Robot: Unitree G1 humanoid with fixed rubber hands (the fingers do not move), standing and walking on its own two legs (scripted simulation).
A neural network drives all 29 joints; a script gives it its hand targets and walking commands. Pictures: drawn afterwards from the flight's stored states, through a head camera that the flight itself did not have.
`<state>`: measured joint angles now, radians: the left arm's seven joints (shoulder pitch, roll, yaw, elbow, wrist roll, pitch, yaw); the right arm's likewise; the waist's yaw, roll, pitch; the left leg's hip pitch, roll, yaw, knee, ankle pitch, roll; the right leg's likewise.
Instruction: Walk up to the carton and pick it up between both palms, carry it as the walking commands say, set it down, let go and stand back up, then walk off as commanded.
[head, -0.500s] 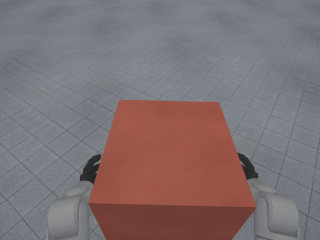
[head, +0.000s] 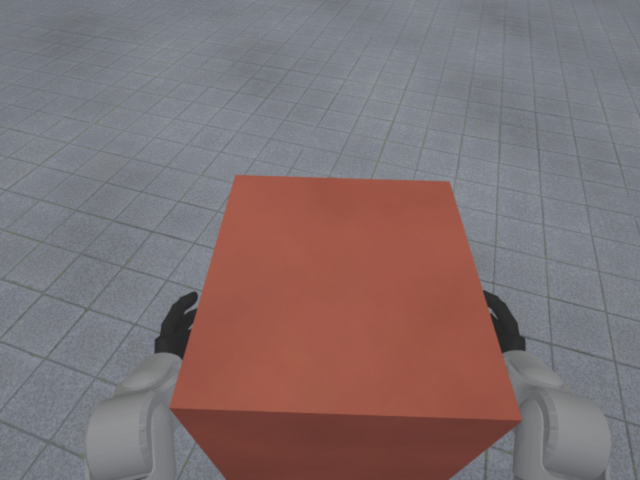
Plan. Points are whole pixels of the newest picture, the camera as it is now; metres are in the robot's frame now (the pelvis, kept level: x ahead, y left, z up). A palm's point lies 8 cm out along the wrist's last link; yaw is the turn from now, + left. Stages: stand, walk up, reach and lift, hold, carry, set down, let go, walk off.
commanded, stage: carry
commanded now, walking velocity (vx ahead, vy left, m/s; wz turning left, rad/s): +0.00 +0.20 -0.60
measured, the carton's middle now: (336, 339) +0.30 +0.01 +0.02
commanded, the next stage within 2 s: none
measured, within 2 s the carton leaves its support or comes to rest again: neither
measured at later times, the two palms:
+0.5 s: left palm (187, 350) +0.27 +0.18 +0.05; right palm (508, 422) +0.20 -0.16 +0.05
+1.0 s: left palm (168, 312) +0.32 +0.21 +0.06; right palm out of the picture +0.14 -0.09 +0.07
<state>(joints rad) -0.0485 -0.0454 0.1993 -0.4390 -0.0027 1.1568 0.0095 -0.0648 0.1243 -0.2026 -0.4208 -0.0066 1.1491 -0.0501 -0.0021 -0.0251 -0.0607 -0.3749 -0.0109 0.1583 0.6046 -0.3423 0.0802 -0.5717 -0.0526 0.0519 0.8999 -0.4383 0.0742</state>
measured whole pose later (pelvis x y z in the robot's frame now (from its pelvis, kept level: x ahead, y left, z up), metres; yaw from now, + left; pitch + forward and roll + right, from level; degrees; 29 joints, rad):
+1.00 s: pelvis +0.01 +0.17 +0.00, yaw -31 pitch +6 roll -2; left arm -0.03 -0.05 0.18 -0.42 0.00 1.15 0.01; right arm -0.03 0.12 -0.20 -0.42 -0.02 1.14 -0.03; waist 0.03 -0.02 -0.07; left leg -0.37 0.05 0.29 0.64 -0.38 0.10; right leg -0.53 -0.05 -0.10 1.07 -0.44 0.08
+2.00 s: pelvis -0.18 +0.09 +0.00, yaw -41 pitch +2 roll -2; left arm -0.03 -0.05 0.16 -0.39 0.01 1.15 0.01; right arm -0.02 0.10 -0.20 -0.42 -0.03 1.16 -0.03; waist 0.01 -0.02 -0.05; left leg -0.34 0.13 0.25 0.66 -0.34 0.06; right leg -0.54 -0.02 -0.02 1.02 -0.34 -0.04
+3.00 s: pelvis -0.38 +0.06 +0.00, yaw -41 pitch +0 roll +1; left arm -0.03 -0.06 0.18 -0.25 0.04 1.06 -0.01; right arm -0.02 0.10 -0.20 -0.29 -0.06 1.09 -0.01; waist -0.01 -0.01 -0.10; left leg -0.32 0.06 0.21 0.58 -0.27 0.02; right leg -0.41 0.02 -0.13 0.51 -0.12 -0.08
